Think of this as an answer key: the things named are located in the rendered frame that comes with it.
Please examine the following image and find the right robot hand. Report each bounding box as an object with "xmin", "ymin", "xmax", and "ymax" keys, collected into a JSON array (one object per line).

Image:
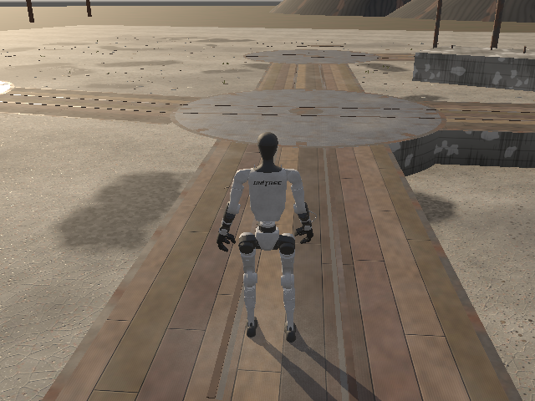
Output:
[{"xmin": 294, "ymin": 227, "xmax": 313, "ymax": 244}]

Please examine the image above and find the left robot hand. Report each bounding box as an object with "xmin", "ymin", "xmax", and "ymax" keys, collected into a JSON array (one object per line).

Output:
[{"xmin": 217, "ymin": 232, "xmax": 236, "ymax": 252}]

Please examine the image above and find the right robot upper arm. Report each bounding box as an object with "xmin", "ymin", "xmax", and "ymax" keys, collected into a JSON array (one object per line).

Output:
[{"xmin": 285, "ymin": 169, "xmax": 307, "ymax": 214}]

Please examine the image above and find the robot left forearm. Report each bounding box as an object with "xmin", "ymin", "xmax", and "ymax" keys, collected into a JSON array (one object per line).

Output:
[{"xmin": 219, "ymin": 201, "xmax": 235, "ymax": 236}]

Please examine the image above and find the robot right foot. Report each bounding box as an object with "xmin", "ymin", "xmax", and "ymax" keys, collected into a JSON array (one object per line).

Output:
[{"xmin": 284, "ymin": 322, "xmax": 296, "ymax": 343}]

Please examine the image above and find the robot right forearm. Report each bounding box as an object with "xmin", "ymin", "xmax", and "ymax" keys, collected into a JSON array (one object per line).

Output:
[{"xmin": 298, "ymin": 202, "xmax": 312, "ymax": 231}]

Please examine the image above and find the robot head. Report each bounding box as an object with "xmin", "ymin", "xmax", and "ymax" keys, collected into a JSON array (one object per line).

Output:
[{"xmin": 253, "ymin": 132, "xmax": 282, "ymax": 173}]

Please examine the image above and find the left robot upper arm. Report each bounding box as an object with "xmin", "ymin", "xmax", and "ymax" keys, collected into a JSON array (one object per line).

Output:
[{"xmin": 227, "ymin": 169, "xmax": 250, "ymax": 215}]

